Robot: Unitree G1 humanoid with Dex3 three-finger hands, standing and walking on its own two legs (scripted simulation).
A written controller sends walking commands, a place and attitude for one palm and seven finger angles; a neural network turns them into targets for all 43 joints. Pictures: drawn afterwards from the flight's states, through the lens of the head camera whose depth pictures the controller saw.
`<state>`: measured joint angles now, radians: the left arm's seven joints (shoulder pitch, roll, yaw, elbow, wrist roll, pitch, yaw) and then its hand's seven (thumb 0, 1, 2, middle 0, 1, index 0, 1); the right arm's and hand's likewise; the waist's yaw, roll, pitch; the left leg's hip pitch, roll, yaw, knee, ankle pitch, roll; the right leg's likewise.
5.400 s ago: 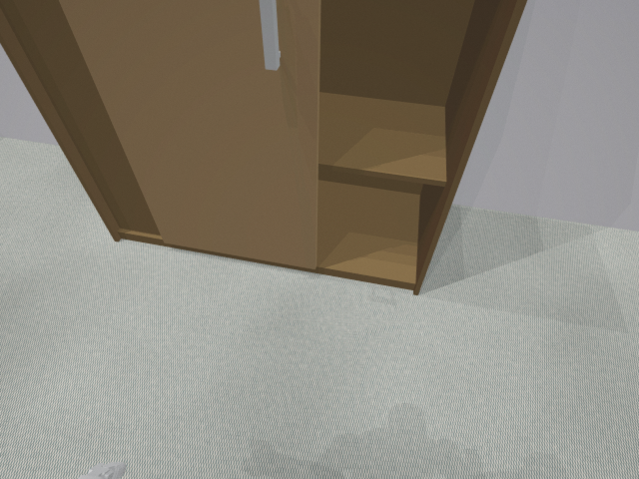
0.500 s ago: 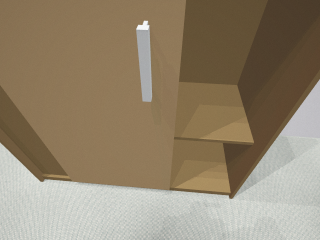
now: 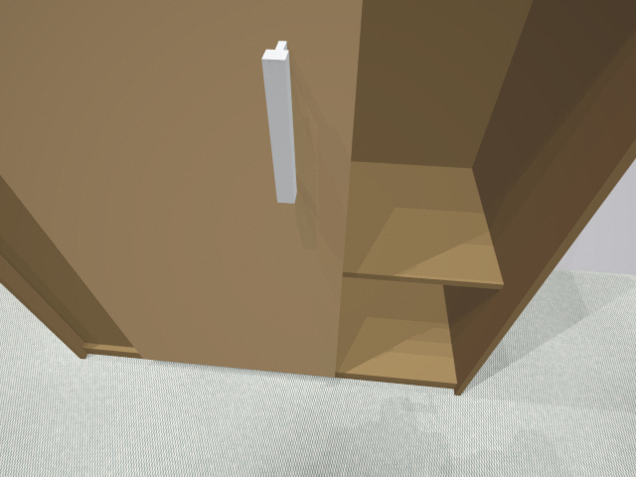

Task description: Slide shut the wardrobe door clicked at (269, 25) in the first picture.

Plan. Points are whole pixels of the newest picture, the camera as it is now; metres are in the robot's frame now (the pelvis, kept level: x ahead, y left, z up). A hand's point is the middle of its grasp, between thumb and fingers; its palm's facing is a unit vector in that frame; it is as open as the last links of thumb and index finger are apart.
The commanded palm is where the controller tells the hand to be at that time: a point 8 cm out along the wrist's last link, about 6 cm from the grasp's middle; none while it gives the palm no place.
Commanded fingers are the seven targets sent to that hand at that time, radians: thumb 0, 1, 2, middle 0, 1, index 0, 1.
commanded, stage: look again from close up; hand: left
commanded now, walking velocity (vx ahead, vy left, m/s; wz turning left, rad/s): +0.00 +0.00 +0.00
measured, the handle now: (284, 128) +0.52 +0.08 +0.18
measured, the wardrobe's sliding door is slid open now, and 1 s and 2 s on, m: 0.38 0.38 0.38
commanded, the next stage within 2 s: raise the hand with hooked fingers in 0.36 s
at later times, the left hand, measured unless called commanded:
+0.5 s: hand out of the picture -0.01 +0.15 -0.17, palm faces +0.08 -0.98 -0.18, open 7.3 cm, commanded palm +0.10 +0.20 -0.07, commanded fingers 0.00 0.83 0.87 -0.20 -0.34 -0.20 -0.34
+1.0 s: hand (155, 460) +0.14 +0.19 +0.01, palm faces +0.13 -0.99 -0.06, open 9.3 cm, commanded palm +0.14 +0.23 +0.03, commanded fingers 0.00 0.25 0.62 -0.25 -0.72 -0.25 -0.72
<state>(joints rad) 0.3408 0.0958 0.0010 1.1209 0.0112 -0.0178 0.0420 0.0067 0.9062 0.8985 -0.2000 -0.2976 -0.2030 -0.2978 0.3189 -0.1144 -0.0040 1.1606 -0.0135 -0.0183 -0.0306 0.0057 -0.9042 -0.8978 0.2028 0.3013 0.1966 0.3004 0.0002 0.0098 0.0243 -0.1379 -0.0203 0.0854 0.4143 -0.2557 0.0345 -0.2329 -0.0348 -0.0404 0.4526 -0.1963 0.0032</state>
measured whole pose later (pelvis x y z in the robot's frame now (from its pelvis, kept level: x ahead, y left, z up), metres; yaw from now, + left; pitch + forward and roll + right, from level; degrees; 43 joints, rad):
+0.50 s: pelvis +0.01 -0.01 +0.00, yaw +0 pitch -1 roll +0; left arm 0.38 0.11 -0.01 0.98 -0.02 0.05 0.06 0.02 0.92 0.90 -0.20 -0.30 -0.20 -0.30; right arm 0.33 -0.11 0.01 1.11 0.00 -0.03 -0.03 0.01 -0.90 -0.90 0.20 0.30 0.20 0.30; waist 0.00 0.01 0.03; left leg -0.15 0.00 0.07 0.45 -0.28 0.02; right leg -0.23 -0.02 -0.05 0.46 -0.21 -0.01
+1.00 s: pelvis -0.01 -0.02 -0.05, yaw +4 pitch +6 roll -1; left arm 0.57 0.24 0.17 -0.11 -0.26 -0.38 -0.27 0.02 0.47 0.71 -0.24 -0.58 -0.24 -0.58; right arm 0.17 -0.25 -0.03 0.44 0.03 -0.24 -0.04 0.01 -0.90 -0.90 0.20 0.30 0.20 0.30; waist 0.05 -0.01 -0.08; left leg -0.55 0.02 -0.01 0.93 -0.48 0.00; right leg -0.57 -0.03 -0.13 0.88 -0.41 -0.03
